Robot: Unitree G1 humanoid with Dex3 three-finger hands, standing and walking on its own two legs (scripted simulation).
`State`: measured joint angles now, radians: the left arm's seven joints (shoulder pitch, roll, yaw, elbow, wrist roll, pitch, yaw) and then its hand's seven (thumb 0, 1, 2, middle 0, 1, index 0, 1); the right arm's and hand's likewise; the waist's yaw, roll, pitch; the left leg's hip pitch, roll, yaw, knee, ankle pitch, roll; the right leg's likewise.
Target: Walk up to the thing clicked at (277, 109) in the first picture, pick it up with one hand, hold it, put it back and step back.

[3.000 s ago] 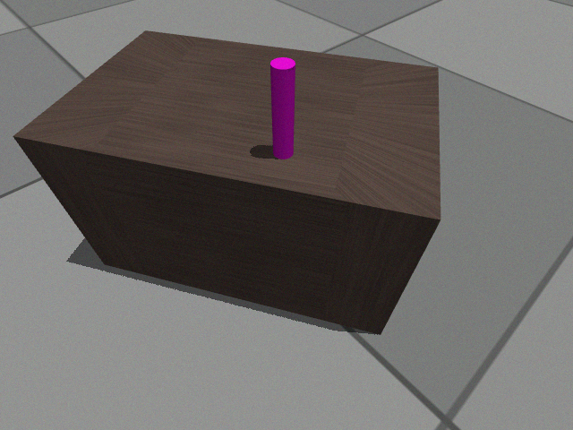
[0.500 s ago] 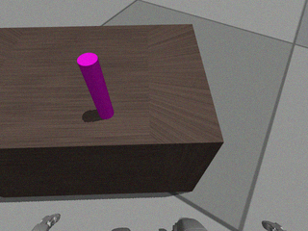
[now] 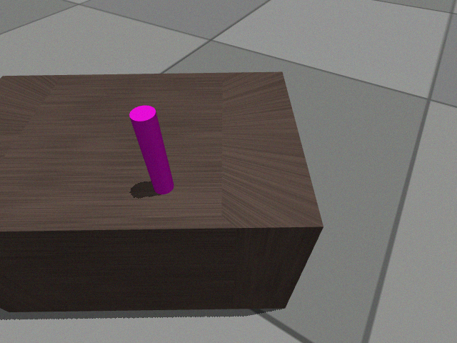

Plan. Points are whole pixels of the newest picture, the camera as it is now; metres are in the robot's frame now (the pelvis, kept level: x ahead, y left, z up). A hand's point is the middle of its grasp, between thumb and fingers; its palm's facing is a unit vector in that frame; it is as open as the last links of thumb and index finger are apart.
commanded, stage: walk up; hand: left
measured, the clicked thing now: (154, 154) +0.52 +0.19 +0.00
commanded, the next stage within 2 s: stand in 1.28 s
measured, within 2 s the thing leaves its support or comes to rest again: neither
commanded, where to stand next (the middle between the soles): +0.09 +0.01 m, yaw +2 degrees
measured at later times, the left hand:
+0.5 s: hand out of the picture +0.11 +0.26 -0.15, palm faces +0.02 -0.95 -0.30, open 7.4 cm
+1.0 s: hand out of the picture +0.10 +0.26 -0.15, palm faces +0.03 -0.95 -0.32, open 7.4 cm
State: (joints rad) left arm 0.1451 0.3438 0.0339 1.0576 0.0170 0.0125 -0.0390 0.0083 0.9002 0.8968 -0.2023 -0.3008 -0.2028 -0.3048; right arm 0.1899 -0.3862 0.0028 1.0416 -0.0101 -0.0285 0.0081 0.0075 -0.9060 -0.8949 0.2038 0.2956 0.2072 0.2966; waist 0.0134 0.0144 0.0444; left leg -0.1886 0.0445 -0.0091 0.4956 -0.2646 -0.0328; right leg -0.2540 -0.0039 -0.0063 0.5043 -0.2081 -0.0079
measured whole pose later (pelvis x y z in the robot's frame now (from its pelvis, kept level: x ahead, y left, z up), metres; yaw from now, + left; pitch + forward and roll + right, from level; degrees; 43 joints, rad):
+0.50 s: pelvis +0.02 +0.02 +0.01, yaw +0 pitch -2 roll +0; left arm 0.07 0.34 0.03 1.13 0.00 0.01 -0.02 0.01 0.90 0.90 -0.20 -0.30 -0.20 -0.30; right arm 0.11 -0.36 0.00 1.10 -0.01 -0.03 0.00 0.01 -0.91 -0.89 0.20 0.30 0.21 0.30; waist 0.01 -0.01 0.05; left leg -0.11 0.02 -0.01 0.37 -0.23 -0.02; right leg -0.17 -0.03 -0.01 0.38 -0.17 0.02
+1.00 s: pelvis +0.02 +0.01 +0.01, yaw +1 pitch -2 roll +0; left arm 0.09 0.33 0.04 1.14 0.01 0.01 -0.02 0.01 0.90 0.90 -0.20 -0.30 -0.20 -0.30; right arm 0.11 -0.35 0.00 1.12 -0.01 -0.02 0.00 0.01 -0.91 -0.89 0.20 0.30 0.21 0.30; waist 0.01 0.00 0.05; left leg -0.09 0.03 -0.01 0.34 -0.22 -0.03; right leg -0.15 -0.02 -0.01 0.35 -0.17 0.01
